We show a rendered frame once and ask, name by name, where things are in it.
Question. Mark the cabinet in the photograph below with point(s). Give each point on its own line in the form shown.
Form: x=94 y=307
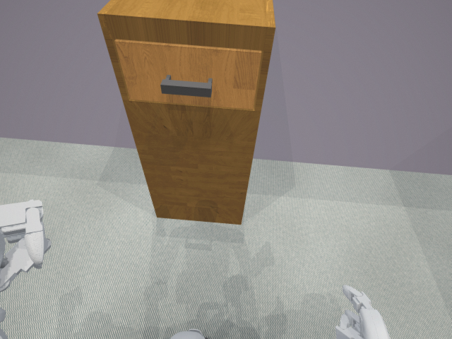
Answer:
x=196 y=158

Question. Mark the handle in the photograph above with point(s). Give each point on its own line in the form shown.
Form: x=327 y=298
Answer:
x=189 y=88

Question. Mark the right robot hand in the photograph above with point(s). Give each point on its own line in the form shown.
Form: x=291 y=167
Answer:
x=368 y=325

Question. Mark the left robot shin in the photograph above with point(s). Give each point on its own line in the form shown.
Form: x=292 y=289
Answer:
x=195 y=330

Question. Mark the left robot hand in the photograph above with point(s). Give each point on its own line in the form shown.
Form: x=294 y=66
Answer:
x=21 y=223

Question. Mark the drawer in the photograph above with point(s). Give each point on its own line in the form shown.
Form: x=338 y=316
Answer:
x=234 y=72

